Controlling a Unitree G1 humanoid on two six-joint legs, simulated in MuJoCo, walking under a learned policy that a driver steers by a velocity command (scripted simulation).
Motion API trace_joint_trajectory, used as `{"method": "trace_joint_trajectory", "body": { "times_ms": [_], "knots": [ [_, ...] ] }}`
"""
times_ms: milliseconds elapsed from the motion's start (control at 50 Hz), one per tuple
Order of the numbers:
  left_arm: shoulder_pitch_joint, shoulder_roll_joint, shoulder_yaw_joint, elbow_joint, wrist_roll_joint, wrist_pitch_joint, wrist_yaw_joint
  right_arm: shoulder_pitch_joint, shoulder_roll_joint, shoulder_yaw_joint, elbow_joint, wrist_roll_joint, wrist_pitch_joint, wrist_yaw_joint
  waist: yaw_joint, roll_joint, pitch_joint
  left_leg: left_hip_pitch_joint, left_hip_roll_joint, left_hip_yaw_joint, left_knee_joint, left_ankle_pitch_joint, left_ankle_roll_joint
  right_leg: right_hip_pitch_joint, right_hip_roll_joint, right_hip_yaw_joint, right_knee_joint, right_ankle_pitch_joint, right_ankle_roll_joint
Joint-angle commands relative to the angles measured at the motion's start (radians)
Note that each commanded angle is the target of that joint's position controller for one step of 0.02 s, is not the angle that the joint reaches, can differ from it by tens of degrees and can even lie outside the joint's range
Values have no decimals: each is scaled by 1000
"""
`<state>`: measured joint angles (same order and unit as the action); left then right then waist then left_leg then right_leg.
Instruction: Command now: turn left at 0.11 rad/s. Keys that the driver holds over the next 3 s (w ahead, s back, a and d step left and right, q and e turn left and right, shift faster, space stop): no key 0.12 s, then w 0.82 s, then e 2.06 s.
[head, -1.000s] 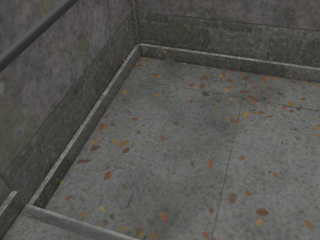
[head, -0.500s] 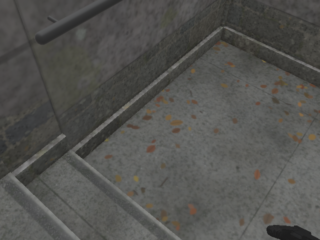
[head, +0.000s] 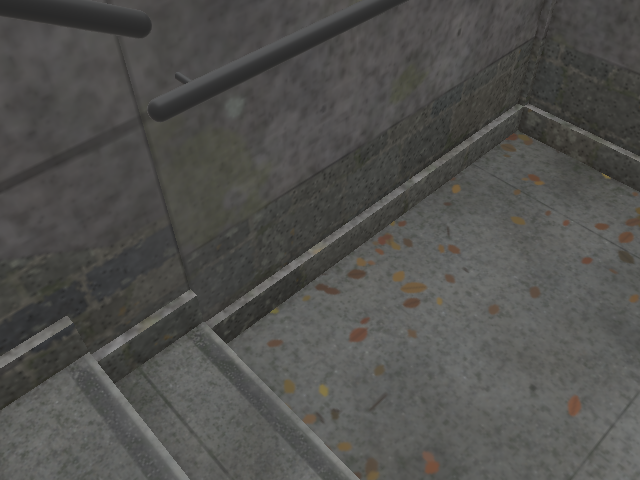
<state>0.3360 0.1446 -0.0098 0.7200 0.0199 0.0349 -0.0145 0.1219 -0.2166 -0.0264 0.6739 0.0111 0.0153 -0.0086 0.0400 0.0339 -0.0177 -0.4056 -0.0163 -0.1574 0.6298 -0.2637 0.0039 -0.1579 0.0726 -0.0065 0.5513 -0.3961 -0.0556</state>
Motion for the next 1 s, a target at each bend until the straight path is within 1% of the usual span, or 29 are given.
{"method": "trace_joint_trajectory", "body": {
  "times_ms": [20,60,140,240,340,380,420,440,460,480,500,540,560,580,600,620,640,680,700,780,840,860,880,900,920,940,960,980,1000],
  "knots": [
    [-130,132,36,-104,-13,-31,8,-49,-63,-17,-47,-11,-11,21,-45,-104,35,122,47,-17,-97,147,13,-44,-188,200,-258,508,12],
    [-48,130,39,-99,-12,-30,-2,-44,-87,-18,-29,-13,-7,19,6,-86,24,133,59,-27,-125,157,15,-1,-182,222,-271,491,19],
    [-32,137,41,-105,-3,-15,-3,-54,-98,-17,-11,-13,-11,26,22,-72,3,113,55,-24,-186,172,10,64,-165,186,-296,319,5],
    [-43,189,62,-135,-18,-24,-4,-107,-137,-23,-29,-8,-44,22,41,-113,77,-2,18,58,-131,42,27,57,-217,265,-382,-66,-93],
    [40,230,90,-119,-26,-30,7,-121,-126,-7,-29,7,-90,37,41,-90,67,-126,40,129,-49,-16,76,186,-275,269,-273,194,-137],
    [45,234,93,-126,-48,-23,29,-30,-100,-1,10,14,-103,33,2,-87,27,5,29,141,-63,56,79,157,-224,208,-161,276,-117],
    [41,207,88,-149,-36,-27,33,112,-129,-16,75,16,-86,40,-41,-43,-62,291,45,64,7,208,106,-38,-120,121,-2,255,-73],
    [25,184,82,-169,-33,-35,29,204,-161,-29,106,22,-78,44,-76,46,-97,448,94,-56,-12,219,159,-212,-60,74,152,184,-32],
    [29,171,82,-175,-47,-47,28,301,-212,-46,134,21,-67,46,-109,171,-119,543,214,-282,-139,173,267,-387,6,39,393,-23,14],
    [-34,192,91,-204,-70,-56,35,357,-248,-59,150,9,-73,52,-155,202,-76,529,353,-515,-274,157,367,-556,31,117,636,-295,32],
    [-57,198,94,-209,-82,-63,43,335,-252,-62,162,12,-89,48,-131,87,16,483,384,-515,-269,78,372,-679,-1,204,695,-260,14],
    [-34,204,102,-191,-66,-57,50,244,-193,-49,161,14,-105,46,-65,-8,71,317,341,-353,-229,131,303,-650,-84,207,668,-95,-4],
    [-3,185,96,-167,-55,-58,47,214,-168,-43,166,-5,-100,41,-38,-9,27,254,292,-261,-218,177,270,-559,-106,179,607,-6,-7],
    [29,166,88,-158,-34,-54,33,214,-169,-43,172,-3,-89,37,-22,36,7,205,277,-223,-228,261,275,-502,-94,124,636,57,9],
    [32,205,104,-126,-18,-60,25,213,-175,-43,161,-30,-90,38,-12,-13,-4,152,240,-170,-230,203,262,-451,-106,138,607,230,15],
    [10,208,102,-129,-10,-67,22,197,-183,-45,155,-35,-97,33,-5,17,18,103,229,-147,-231,187,257,-452,-101,105,600,296,27],
    [-57,245,115,-141,-10,-67,29,174,-155,-36,152,-10,-116,2,-6,4,75,39,187,-69,-226,140,211,-447,-140,158,443,467,38],
    [-93,196,96,-148,7,-71,22,237,-115,-26,190,11,-124,-40,-27,73,63,31,132,-28,-122,15,198,-415,-133,140,218,686,63],
    [-124,184,92,-146,4,-75,16,275,-97,-18,204,14,-117,-60,-51,74,57,29,118,-8,-72,-25,196,-396,-120,114,147,746,76],
    [-210,155,74,-170,-17,-76,-15,313,-156,-28,191,8,-95,-80,-98,41,45,-79,109,-23,64,-33,192,-238,-80,77,28,737,89],
    [-178,165,75,-167,-39,-61,-31,302,-171,-35,187,21,-64,-94,-106,61,76,75,137,-117,214,27,168,-323,-147,131,-96,597,62],
    [-152,173,83,-143,-60,-65,-32,325,-159,-38,200,23,-50,-101,-106,16,82,119,151,-136,284,13,161,-316,-172,117,-160,604,57],
    [-83,184,91,-116,-61,-68,-33,329,-149,-34,208,18,-42,-98,-87,-31,59,164,136,-136,398,71,142,-250,-186,105,-241,611,36],
    [97,198,107,-47,-44,-73,-22,315,-129,-26,223,11,-39,-89,-4,-79,13,85,97,-71,603,121,120,-19,-167,27,-297,712,14],
    [343,228,119,30,-26,-63,-8,333,-102,-24,260,7,-62,-62,115,-162,-75,-159,2,-8,1025,-116,56,319,-232,83,-197,868,-59],
    [440,250,101,83,3,-73,-19,476,2,10,270,-6,-89,-14,88,-390,-193,-570,-126,7,1506,-708,21,656,-308,118,248,1082,-108],
    [445,271,107,88,-16,-57,-22,511,-42,8,235,27,-122,12,80,-461,-263,-718,-84,-24,1643,-652,-3,679,-371,278,229,1119,-156],
    [419,338,120,113,-34,-48,-27,409,-93,1,141,59,-141,5,58,-419,-262,-804,-69,70,1626,-482,-25,598,-493,570,-50,770,-302],
    [285,292,100,103,-40,-42,-11,202,-110,-4,89,71,-127,-25,26,-166,-89,-885,-2,173,1532,-353,-40,432,-490,629,-205,521,-322]
  ]
}}
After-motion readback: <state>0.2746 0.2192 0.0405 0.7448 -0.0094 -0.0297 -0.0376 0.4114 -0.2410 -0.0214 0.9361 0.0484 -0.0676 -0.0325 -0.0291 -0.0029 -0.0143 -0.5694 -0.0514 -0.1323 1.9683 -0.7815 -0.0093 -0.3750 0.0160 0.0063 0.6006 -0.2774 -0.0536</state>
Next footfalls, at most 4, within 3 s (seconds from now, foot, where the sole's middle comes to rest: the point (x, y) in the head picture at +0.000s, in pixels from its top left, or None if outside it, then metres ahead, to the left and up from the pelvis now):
0.92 right None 0.35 -0.13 -0.93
1.32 left None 0.58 0.08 -0.93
1.70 right None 0.39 -0.11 -0.94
2.38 left None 0.52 0.04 -0.94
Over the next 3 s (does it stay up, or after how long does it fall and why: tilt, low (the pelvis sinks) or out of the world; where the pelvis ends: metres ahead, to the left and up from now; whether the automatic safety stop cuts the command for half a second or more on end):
stays up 0.40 -0.01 -0.18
